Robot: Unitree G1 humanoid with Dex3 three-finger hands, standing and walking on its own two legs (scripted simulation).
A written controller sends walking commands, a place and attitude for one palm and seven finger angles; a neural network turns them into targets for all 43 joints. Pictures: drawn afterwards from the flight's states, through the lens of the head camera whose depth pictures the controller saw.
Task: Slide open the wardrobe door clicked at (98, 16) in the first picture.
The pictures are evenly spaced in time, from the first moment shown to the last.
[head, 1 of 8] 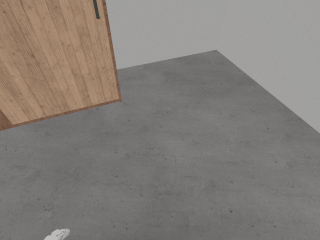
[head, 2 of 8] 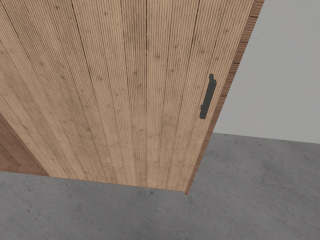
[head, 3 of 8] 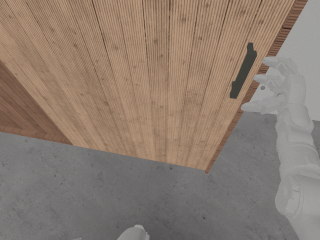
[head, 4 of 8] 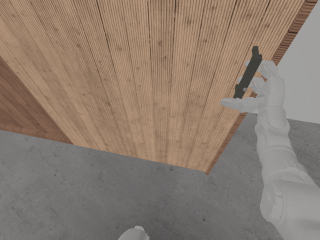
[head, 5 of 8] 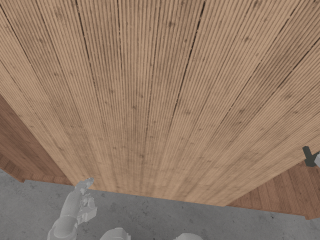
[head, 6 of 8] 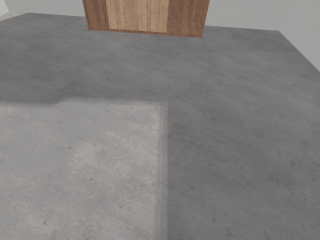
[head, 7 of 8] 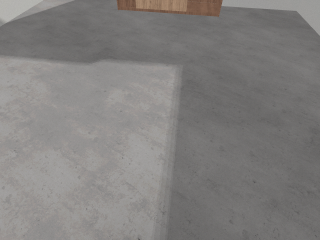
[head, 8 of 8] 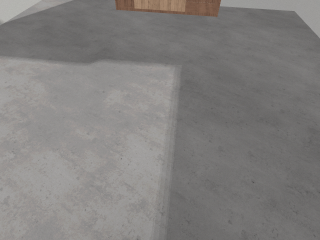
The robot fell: no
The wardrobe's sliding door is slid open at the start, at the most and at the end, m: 0.00 0.54 0.54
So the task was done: yes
